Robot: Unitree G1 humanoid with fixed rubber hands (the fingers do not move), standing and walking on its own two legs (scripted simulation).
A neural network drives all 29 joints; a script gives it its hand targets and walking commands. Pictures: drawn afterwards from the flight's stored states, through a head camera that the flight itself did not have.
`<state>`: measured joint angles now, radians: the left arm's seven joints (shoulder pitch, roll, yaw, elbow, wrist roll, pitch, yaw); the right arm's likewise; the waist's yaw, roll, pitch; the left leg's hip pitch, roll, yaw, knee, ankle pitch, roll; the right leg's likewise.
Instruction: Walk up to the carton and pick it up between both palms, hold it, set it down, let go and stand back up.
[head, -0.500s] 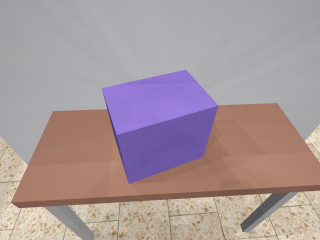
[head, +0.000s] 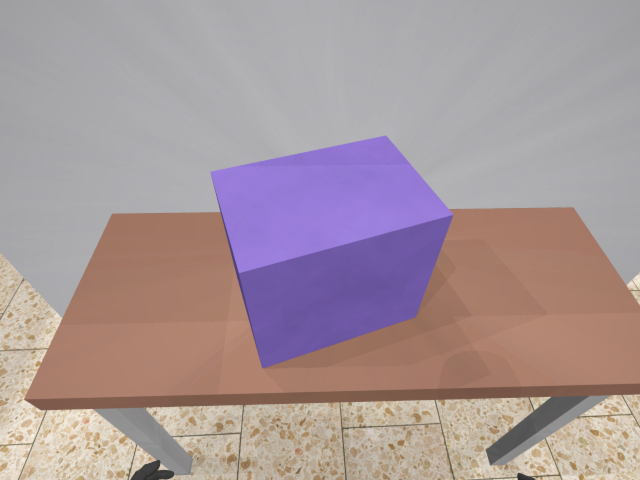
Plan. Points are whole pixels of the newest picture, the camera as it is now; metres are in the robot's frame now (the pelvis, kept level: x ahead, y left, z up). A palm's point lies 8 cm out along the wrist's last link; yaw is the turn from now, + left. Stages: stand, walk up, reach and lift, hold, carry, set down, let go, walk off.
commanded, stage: walk up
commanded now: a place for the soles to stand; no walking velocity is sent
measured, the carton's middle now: (324, 252) +0.44 +0.01 +0.02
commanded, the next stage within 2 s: reach and lift in 1.60 s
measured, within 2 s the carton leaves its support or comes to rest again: neither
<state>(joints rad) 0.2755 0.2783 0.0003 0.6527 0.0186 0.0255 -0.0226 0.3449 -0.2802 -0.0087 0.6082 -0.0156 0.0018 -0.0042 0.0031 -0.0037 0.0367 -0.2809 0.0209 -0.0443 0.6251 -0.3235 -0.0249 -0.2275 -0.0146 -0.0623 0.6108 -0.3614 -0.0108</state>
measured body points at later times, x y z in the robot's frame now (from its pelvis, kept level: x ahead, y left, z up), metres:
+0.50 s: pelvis -0.04 +0.00 +0.00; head -0.02 +0.00 +0.45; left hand +0.07 +0.27 -0.11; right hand +0.09 -0.27 -0.10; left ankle +0.01 +0.14 -0.73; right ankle -0.02 -0.11 -0.73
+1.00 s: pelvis -0.04 -0.01 +0.00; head -0.03 +0.00 +0.45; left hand +0.02 +0.28 -0.12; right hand +0.09 -0.27 -0.10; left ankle +0.01 +0.14 -0.73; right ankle -0.02 -0.11 -0.73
